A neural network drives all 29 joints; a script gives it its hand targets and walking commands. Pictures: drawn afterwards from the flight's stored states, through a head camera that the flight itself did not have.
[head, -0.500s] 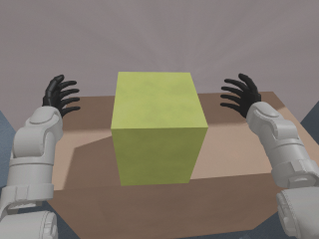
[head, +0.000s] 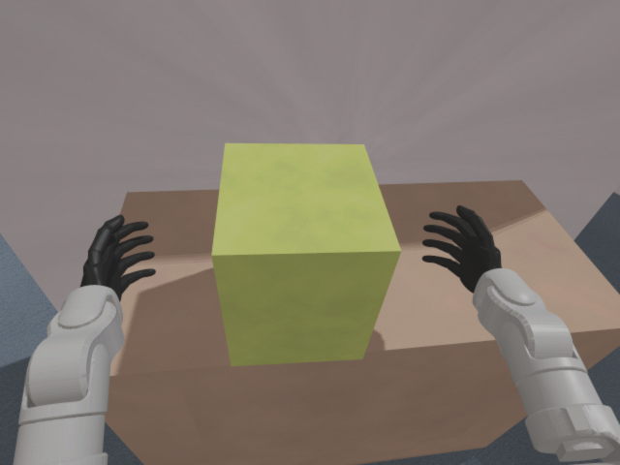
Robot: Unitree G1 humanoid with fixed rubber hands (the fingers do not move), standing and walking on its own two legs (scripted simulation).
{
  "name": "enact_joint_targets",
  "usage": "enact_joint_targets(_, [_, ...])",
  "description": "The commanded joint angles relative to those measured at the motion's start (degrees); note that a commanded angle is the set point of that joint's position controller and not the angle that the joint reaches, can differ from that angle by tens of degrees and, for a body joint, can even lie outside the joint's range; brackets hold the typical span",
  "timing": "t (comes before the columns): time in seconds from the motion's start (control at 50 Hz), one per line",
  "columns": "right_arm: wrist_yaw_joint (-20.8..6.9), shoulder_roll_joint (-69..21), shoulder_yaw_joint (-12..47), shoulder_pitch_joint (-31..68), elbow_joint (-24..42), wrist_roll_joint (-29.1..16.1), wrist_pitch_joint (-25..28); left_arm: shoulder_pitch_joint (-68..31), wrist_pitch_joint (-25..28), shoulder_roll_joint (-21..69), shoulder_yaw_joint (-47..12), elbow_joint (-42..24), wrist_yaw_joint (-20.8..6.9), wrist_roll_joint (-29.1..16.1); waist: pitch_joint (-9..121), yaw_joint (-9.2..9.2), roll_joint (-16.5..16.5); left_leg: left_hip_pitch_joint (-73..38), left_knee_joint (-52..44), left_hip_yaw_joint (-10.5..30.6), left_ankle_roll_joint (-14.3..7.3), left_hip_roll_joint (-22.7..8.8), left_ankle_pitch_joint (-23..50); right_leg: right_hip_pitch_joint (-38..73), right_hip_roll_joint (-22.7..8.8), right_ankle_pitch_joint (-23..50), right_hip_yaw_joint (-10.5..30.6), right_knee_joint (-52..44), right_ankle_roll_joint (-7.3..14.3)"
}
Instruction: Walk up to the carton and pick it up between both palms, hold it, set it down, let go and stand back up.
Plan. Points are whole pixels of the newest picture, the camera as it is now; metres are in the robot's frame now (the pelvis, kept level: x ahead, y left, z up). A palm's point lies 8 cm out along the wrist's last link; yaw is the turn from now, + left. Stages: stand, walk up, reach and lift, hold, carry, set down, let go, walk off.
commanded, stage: set down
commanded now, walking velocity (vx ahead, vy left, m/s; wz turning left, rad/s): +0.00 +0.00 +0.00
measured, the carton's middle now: (297, 256) +0.42 +0.02 +0.05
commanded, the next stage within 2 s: let go in 1.84 s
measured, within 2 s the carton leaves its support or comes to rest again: neither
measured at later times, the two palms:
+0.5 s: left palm (114, 394) +0.22 +0.22 +0.04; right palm (504, 393) +0.22 -0.22 +0.04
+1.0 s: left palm (107, 425) +0.20 +0.24 -0.01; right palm (492, 410) +0.21 -0.22 +0.01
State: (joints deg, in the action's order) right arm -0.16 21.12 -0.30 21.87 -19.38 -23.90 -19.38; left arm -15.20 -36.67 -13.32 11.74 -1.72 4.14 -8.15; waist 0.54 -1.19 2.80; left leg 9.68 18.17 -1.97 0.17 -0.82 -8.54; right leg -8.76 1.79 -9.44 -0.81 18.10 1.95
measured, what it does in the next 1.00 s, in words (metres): stands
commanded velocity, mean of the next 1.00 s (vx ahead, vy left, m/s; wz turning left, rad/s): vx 0.00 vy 0.00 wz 0.00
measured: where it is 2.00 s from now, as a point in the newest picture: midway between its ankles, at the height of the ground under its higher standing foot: outside the picture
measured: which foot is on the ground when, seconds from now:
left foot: down 0.00-1.00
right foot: down 0.00-1.00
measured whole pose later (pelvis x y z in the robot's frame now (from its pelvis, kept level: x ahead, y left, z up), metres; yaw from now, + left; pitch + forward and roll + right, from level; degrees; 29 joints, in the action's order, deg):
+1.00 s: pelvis +0.02 +0.01 +0.00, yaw -1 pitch -2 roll +0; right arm -3.9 14.4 -0.9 -18.5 -9.5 -15.1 1.5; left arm 19.2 -5.3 -10.6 2.2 1.8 4.7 -5.5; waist -1.5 -3.2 3.9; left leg 3.9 16.0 -2.0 -0.3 -0.3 -10.0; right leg -2.8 1.7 -10.0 0.5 15.0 1.5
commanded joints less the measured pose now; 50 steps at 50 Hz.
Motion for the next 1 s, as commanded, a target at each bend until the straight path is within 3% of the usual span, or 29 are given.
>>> enact_joint_targets(0.0, [0.16, 10.85, -4.82, 13.38, 14.01, -0.16, 3.22, -12.75, 2.73, -6.24, 0.66, -14.02, -0.07, -0.32, 20.01, 1.12, -2.42, -9.26, 0.31, 0.39, 1.22, 2.12, 14.51, 6.32, 0.38, 15.44, 2.35, -0.98, -2.03])
enact_joint_targets(0.06, [0.09, 10.45, -5.67, 8.19, 17.36, -0.20, 4.39, -7.81, 3.81, -5.43, -0.02, -17.48, 0.26, -0.85, 18.03, 1.11, -2.98, -10.57, 0.67, 0.61, 1.58, 2.13, 16.90, 4.67, 0.52, 16.25, 2.17, -1.33, -1.63])
enact_joint_targets(0.1, [-0.57, 10.54, -5.91, 7.99, 17.01, -0.23, 4.18, -8.55, 4.03, -5.34, -0.31, -17.64, 0.78, -0.54, 16.09, 0.53, -4.11, -10.46, 0.28, 0.92, 1.77, 1.74, 15.38, 2.88, 0.67, 11.67, 2.16, -2.10, -0.67])
enact_joint_targets(0.18, [-1.51, 9.98, -4.86, 0.77, 18.79, -0.72, 5.32, -0.45, 5.77, -3.38, -0.55, -17.28, 1.10, -0.01, 14.20, -0.44, -2.32, -12.06, -0.27, 1.00, 1.37, 1.34, 16.52, 2.96, 0.46, 12.51, 2.87, -2.98, -0.37])
enact_joint_targets(0.2, [-1.62, 10.65, -5.35, 3.55, 18.81, -0.27, 5.33, -3.41, 5.97, -3.37, -0.71, -16.25, 1.14, -0.01, 14.54, -0.19, -2.32, -11.17, -0.37, 0.83, 1.42, 1.38, 15.41, 2.26, 0.46, 11.53, 2.99, -2.98, -0.35])
enact_joint_targets(0.22, [-1.93, 9.38, -3.52, -4.48, 17.02, -0.64, 5.61, 5.03, 6.38, -1.72, -0.27, -14.89, 0.95, 1.04, 11.40, -0.89, -1.15, -12.25, -0.57, 1.01, 1.09, 1.24, 16.93, 3.85, 0.53, 13.07, 3.08, -3.13, -0.15])
enact_joint_targets(0.24, [-1.73, 10.24, -4.50, -0.99, 21.38, -0.51, 6.69, 1.65, 7.51, -3.02, -0.42, -17.31, 0.65, 0.25, 15.14, -0.46, -0.25, -11.79, -0.54, 0.65, 0.95, 1.63, 17.14, 3.94, 0.26, 14.81, 3.37, -3.21, -0.89])
enact_joint_targets(0.26, [-2.65, 7.39, -1.48, -27.80, 17.27, 0.31, 9.41, 26.37, 10.36, 5.09, -4.46, -17.51, 0.36, 3.70, 10.47, 0.95, -1.80, -19.57, 0.83, 2.70, 3.28, 0.56, 26.57, 4.43, 2.41, 20.30, 1.56, -2.82, 1.55])
enact_joint_targets(0.28, [-2.55, 8.21, -3.51, -21.65, 22.19, 1.59, 12.63, 19.10, 13.53, 1.06, -2.31, -20.85, -0.66, 4.84, 11.37, 0.80, -4.58, -20.36, 2.28, 2.38, 3.93, 2.29, 29.28, 2.23, 2.15, 18.50, 1.21, -4.85, 2.01])
enact_joint_targets(0.3, [-3.04, 7.57, -3.19, -24.01, 20.20, 2.91, 14.16, 21.43, 15.68, 2.53, -3.79, -16.23, -0.98, 5.15, 8.25, 0.68, -4.02, -20.80, 1.73, 2.21, 3.80, 1.92, 27.55, 0.51, 1.97, 17.47, 1.02, -5.39, 2.18])
enact_joint_targets(0.38, [-4.19, 4.50, -6.25, -25.86, 28.51, 6.86, 20.10, 18.83, 27.20, -0.19, -6.32, -14.88, 0.82, 3.30, 4.17, -1.25, -3.25, -14.01, -1.06, 1.53, 1.82, 1.78, 14.03, -2.59, 0.07, 6.46, 2.45, -6.65, 1.49])
enact_joint_targets(0.46, [-4.49, 2.33, -6.32, -27.86, 29.97, 8.72, 22.66, 19.12, 33.92, -1.26, -9.21, -12.04, 2.85, -0.22, 3.81, -2.13, -0.95, -8.79, -2.49, 0.90, -0.26, 1.02, 4.78, -2.95, -1.51, 1.89, 3.88, -5.19, 0.40])
enact_joint_targets(0.64, [-3.45, -0.30, -3.25, -37.20, 21.25, 9.12, 26.27, 27.11, 38.48, -1.11, -8.80, -2.65, 1.78, 0.52, 2.20, -2.30, 0.53, -11.03, -2.00, 0.51, -0.22, 1.02, 9.13, -1.14, -1.82, 3.29, 4.85, -5.54, 0.21])
enact_joint_targets(0.66, [-1.74, 7.77, -8.61, 15.29, 41.94, 8.82, 22.88, -27.38, 34.41, -11.70, -7.12, -19.42, 3.56, -5.68, 17.40, -4.17, 2.41, 6.33, -3.45, -1.81, -2.41, 0.64, -2.75, 3.48, -3.74, -6.49, 8.41, -3.89, -1.26])
enact_joint_targets(0.68, [-2.58, 1.14, -2.02, -22.32, 19.86, 7.61, 19.23, 16.43, 31.27, -3.02, -10.37, 0.96, 5.06, -4.62, -2.37, -2.42, 5.88, 2.25, -2.96, -0.02, -2.97, 0.64, -5.23, 1.61, -4.11, -6.69, 8.00, -3.46, -1.05])
enact_joint_targets(0.7, [-1.85, -0.07, -2.95, -26.74, 21.09, 8.83, 18.75, 18.49, 30.14, -3.44, -7.61, -1.74, 3.08, -2.44, 2.31, -2.34, 6.66, -4.48, -4.65, -1.07, -3.13, 0.81, -1.30, 1.06, -3.78, -4.25, 6.74, -5.63, -1.91])
enact_joint_targets(0.78, [-1.24, 0.75, -0.69, -34.05, 15.93, 6.50, 17.74, 25.69, 28.36, -1.63, -4.79, -2.41, -0.80, 1.51, 3.46, -3.05, -0.41, -10.02, -3.35, -0.34, -0.70, 1.59, 12.18, 3.31, -2.98, 8.16, 6.26, -5.75, -0.93])
enact_joint_targets(0.8, [-1.27, 1.15, -0.63, -35.17, 16.18, 6.06, 18.18, 27.03, 28.95, -1.29, -4.66, -2.88, -1.24, 2.31, 2.55, -2.49, -0.58, -10.36, -3.22, 0.12, -0.25, 1.67, 13.92, 3.99, -2.72, 9.79, 5.81, -5.83, -0.89])
enact_joint_targets(0.84, [-1.77, 1.42, -0.71, -34.79, 15.42, 6.22, 19.14, 27.63, 29.63, -0.25, -5.29, -2.13, -1.50, 3.40, 0.68, -2.21, -1.59, -10.82, -3.02, 0.69, 0.36, 1.62, 14.72, 2.26, -2.09, 8.26, 5.01, -6.61, -0.03])
enact_joint_targets(0.92, [-3.24, 0.86, -3.89, -35.33, 19.36, 8.25, 22.69, 26.77, 32.80, -1.03, -8.15, -7.35, 0.07, 2.83, 1.22, -1.03, -3.64, -11.91, -2.17, 0.76, 0.97, 1.07, 12.84, -1.30, -1.61, 3.79, 3.79, -7.36, 1.15])
enact_joint_targets(0.98, [-4.67, 0.15, -5.21, -35.21, 17.91, 10.16, 24.64, 26.46, 35.50, -1.48, -9.81, -6.06, 1.47, 2.60, 0.95, -0.75, -4.96, -11.95, -1.73, 1.04, 1.05, 0.31, 10.58, -3.88, -1.43, 0.48, 3.01, -7.07, 1.92])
